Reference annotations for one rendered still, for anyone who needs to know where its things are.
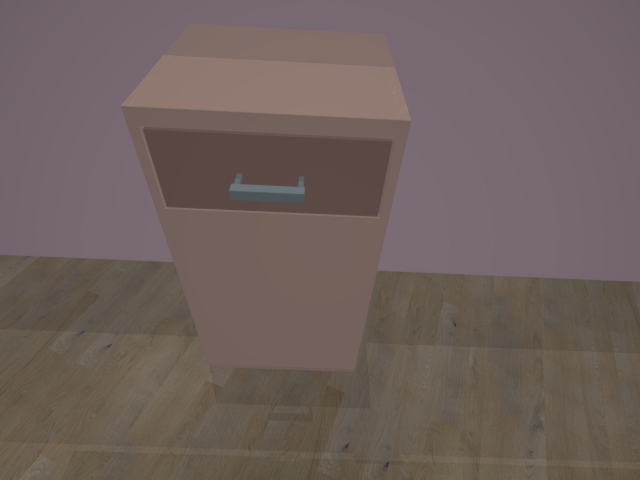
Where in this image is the handle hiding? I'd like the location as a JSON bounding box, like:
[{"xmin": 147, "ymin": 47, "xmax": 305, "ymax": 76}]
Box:
[{"xmin": 229, "ymin": 173, "xmax": 305, "ymax": 203}]

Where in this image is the cabinet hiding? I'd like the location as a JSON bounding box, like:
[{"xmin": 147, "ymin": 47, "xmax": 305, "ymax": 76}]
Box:
[{"xmin": 121, "ymin": 24, "xmax": 411, "ymax": 372}]

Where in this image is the drawer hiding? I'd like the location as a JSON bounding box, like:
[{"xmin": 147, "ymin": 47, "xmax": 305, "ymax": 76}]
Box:
[{"xmin": 143, "ymin": 127, "xmax": 392, "ymax": 217}]

